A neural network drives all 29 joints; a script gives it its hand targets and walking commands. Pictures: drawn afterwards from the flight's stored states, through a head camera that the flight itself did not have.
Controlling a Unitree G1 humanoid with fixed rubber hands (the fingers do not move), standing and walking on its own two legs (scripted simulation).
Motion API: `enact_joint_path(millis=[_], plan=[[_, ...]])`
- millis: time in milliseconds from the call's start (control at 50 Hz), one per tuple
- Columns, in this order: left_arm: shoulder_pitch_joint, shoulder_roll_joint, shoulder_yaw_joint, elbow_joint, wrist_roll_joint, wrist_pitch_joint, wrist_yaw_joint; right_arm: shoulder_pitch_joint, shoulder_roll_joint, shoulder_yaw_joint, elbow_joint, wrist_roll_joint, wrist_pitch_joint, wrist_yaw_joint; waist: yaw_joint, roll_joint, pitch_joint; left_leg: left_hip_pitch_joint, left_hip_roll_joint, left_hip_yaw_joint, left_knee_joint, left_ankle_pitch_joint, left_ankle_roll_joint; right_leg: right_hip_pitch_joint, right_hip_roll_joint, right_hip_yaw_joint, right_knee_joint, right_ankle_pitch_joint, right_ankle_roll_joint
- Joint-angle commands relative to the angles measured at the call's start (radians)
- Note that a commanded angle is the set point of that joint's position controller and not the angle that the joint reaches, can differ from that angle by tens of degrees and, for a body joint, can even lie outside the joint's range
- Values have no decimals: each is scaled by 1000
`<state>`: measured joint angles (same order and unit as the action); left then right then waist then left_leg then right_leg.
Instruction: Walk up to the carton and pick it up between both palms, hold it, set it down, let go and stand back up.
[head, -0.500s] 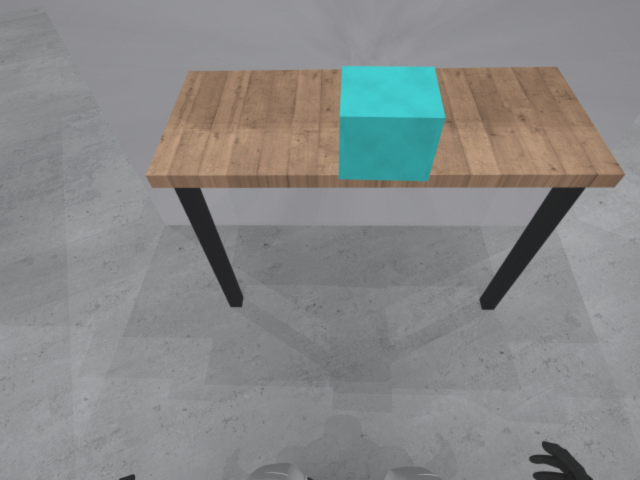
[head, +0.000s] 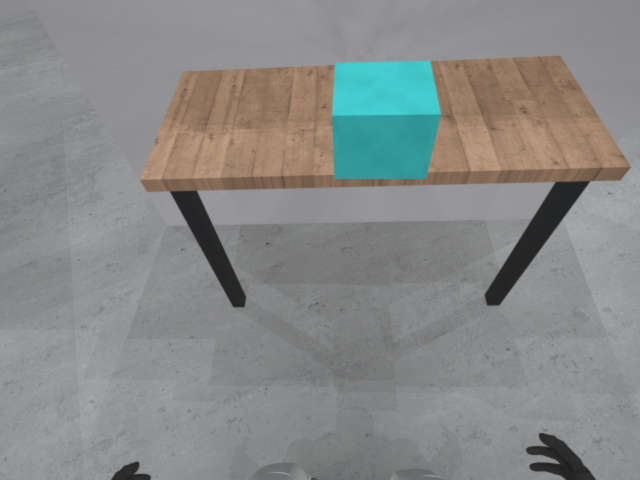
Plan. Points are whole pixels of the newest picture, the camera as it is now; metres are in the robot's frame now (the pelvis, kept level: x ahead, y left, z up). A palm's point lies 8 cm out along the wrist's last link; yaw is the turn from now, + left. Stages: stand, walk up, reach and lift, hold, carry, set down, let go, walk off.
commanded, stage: walk up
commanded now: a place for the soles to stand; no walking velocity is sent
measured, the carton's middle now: (380, 121) +0.71 -0.09 -0.02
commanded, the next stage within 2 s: none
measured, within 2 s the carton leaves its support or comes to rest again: neither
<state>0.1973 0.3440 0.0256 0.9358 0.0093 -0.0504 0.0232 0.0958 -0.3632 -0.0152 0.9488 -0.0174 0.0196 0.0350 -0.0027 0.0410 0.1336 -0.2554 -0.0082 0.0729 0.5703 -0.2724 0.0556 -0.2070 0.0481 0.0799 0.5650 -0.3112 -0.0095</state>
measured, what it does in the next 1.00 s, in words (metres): walks ahead: right foot, then left foot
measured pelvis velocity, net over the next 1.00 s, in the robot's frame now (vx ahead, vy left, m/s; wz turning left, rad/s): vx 0.18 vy -0.03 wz -0.02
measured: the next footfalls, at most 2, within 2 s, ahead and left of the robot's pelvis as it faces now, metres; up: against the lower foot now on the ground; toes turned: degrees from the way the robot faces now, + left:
right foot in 0.42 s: +0.09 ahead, -0.16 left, +0.00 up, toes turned +3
left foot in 0.80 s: +0.25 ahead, +0.05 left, +0.00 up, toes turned +2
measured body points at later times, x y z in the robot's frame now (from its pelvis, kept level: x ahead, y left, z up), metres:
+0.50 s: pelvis +0.06 -0.06 +0.00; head +0.08 -0.09 +0.45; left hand +0.11 +0.26 -0.10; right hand +0.12 -0.37 -0.14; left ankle +0.03 +0.06 -0.70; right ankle +0.05 -0.17 -0.73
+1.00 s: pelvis +0.18 -0.03 +0.00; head +0.18 -0.02 +0.45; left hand +0.22 +0.28 -0.12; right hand +0.24 -0.34 -0.11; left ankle +0.21 +0.05 -0.73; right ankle +0.12 -0.17 -0.67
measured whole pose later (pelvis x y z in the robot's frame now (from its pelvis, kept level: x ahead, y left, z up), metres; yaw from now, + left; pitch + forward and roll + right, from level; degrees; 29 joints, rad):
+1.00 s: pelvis +0.18 -0.03 +0.00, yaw -1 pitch -5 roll -2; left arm 0.33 0.37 0.05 0.93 0.01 -0.05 -0.03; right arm 0.29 -0.40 -0.01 0.89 -0.02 -0.05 0.03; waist 0.00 0.01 0.07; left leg -0.21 -0.01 0.07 0.56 -0.27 0.06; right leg -0.27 0.04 0.07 1.00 -0.41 -0.01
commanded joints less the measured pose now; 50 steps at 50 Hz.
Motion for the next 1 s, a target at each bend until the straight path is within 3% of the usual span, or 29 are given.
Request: enact_joint_path(millis=[0, 60, 80, 100, 120, 160, 260, 300, 320, 340, 360, 380, 400, 420, 440, 500, 520, 600, 660, 720, 740, 760, 780, 800, 820, 840, 860, 900, 980], plan=[[-18, 249, 30, -21, 3, -22, 17, -46, -231, -66, -52, 7, -24, -11, -23, -42, -204, 186, 160, -170, -138, 101, 21, -94, -131, 158, -103, 252, -61], [-5, 244, 30, -21, -2, -20, 18, -68, -233, -69, -53, 7, -27, -10, -13, -27, -206, 174, 171, -180, -158, 70, 30, -80, -115, 134, -85, 234, -57], [8, 274, 70, -102, 26, -11, -26, 94, -289, -102, -69, 3, -64, -5, -65, -63, -268, 291, 230, -317, -202, -397, 95, -207, -49, 90, -1, -237, -67], [-45, 256, 69, -117, 30, 0, -39, 177, -366, -125, -37, -2, -76, -5, -104, 15, -186, 343, 350, -500, -333, -651, 168, -379, -3, -5, 191, -320, -43], [-52, 268, 72, -123, 33, 2, -45, 196, -376, -134, -38, -1, -86, -8, -120, 28, -117, 346, 440, -618, -421, -676, 201, -511, -36, 4, 348, -296, -33], [33, 298, 83, -92, 23, 6, -56, 137, -396, -140, -71, 8, -93, -12, -68, -38, -98, 268, 450, -566, -438, -609, 198, -448, -87, 7, 364, -246, -13], [47, 275, 93, -90, 5, 2, -84, 96, -362, -131, -101, -10, -95, -7, -32, 26, -44, 151, 338, -347, -392, -389, 161, -241, -111, -64, 165, -215, -2], [78, 255, 94, -77, 1, -3, -83, 77, -335, -121, -114, -4, -90, -2, 0, 1, -66, 125, 300, -267, -328, -332, 139, -129, -102, -96, 24, -116, -8], [148, 242, 95, -53, 4, -8, -80, 33, -335, -120, -128, -1, -84, 2, 52, -3, -80, 62, 260, -199, -243, -317, 114, -9, -83, -118, -89, -21, -19], [228, 263, 105, -23, 6, -15, -68, -13, -288, -106, -139, 1, -76, 5, 98, -86, -105, 17, 190, -115, -73, -247, 75, 106, -52, -109, -195, 36, -26], [327, 298, 118, 3, 14, -26, -49, -28, -207, -80, -157, 10, -74, 1, 149, -260, -118, -114, 107, -27, 227, -124, 23, 250, -104, 74, -323, 11, -49], [307, 374, 130, -19, 25, -36, -33, 9, -145, -59, -172, 10, -69, -2, 122, -395, -72, -391, -36, -45, 428, -261, -44, 325, -273, 454, -358, 108, -95], [230, 374, 129, -64, 25, -37, -23, 41, -188, -66, -163, 14, -67, -13, 79, -255, -58, -456, -56, -101, 445, -271, -48, 308, -349, 547, -338, 202, -169], [196, 370, 135, -81, 14, -34, -23, 84, -240, -73, -135, 13, -66, -14, 65, -179, -95, -417, -28, -163, 432, -241, -31, 303, -362, 520, -308, 198, -186], [175, 368, 130, -93, 10, -35, -22, 93, -251, -76, -130, 16, -71, -10, 48, -184, -90, -407, 3, -134, 459, -241, -29, 274, -365, 539, -268, 272, -209], [235, 300, 102, -88, -7, -42, -11, 63, -224, -71, -136, 18, -75, -5, 46, -191, -92, -411, 31, -128, 429, -169, -30, 329, -268, 320, -168, 749, -135], [241, 296, 97, -95, -2, -41, -9, 78, -215, -71, -141, 18, -74, -5, 51, -225, -99, -415, 36, -111, 389, -179, -35, 341, -259, 288, -139, 808, -152], [307, 287, 100, -95, 0, -35, 2, -5, -198, -64, -175, 14, -66, 1, 91, -204, -124, -459, 25, -55, 275, -142, -31, 394, -256, 301, -99, 822, -147], [275, 296, 99, -100, 0, -35, 1, -27, -189, -62, -177, 15, -74, 1, 83, -236, -89, -390, 19, -30, 142, -57, -22, 303, -240, 265, -115, 758, -131], [157, 308, 96, -145, -2, -31, -10, 94, -189, -74, -134, 14, -93, -2, -7, -210, -136, -70, -11, 25, -28, 48, 3, 119, -189, 161, -6, 695, -148], [131, 300, 90, -150, -7, -33, -13, 210, -211, -89, -102, 11, -99, -6, -68, -136, -223, 133, -12, 27, -96, 169, 14, 63, -171, 136, 151, 680, -141], [125, 245, 74, -174, -14, -38, -13, 349, -264, -115, -72, 1, -106, -15, -138, -53, -330, 367, 67, -81, -129, 230, 44, -55, -112, 76, 350, 543, -100], [165, 154, 46, -179, -34, -38, -20, 420, -324, -132, -61, -18, -115, -25, -158, 104, -445, 561, 305, -400, -157, 90, 87, -236, -12, 79, 528, 87, -46], [208, 190, 47, -153, -38, -30, -19, 371, -340, -136, -80, -12, -108, -30, -127, 70, -388, 574, 431, -644, -246, -123, 142, -396, 66, 36, 603, -238, -20], [202, 277, 64, -121, -22, -19, -22, 297, -343, -134, -93, 16, -106, -28, -110, 10, -303, 461, 441, -702, -323, -371, 147, -432, 11, 77, 620, -213, -25], [181, 313, 68, -100, -8, -11, -30, 234, -335, -131, -104, 29, -105, -26, -78, -33, -143, 264, 420, -663, -383, -475, 105, -426, -29, 90, 611, -146, -35], [192, 298, 73, -79, -13, -5, -38, 163, -336, -129, -112, 24, -105, -21, -32, 3, -35, 103, 376, -585, -422, -502, 61, -377, -41, 84, 581, -116, -35], [187, 263, 77, -77, -12, -4, -53, 130, -299, -112, -123, 10, -109, -17, -11, 42, 105, -39, 289, -446, -446, -392, 60, -321, -64, 69, 509, -60, -19], [155, 253, 82, -73, -15, -8, -60, 241, -286, -103, -124, 16, -126, -14, -33, 39, 84, 24, 250, -346, -407, -149, 71, -279, -59, 59, 426, 9, 7]])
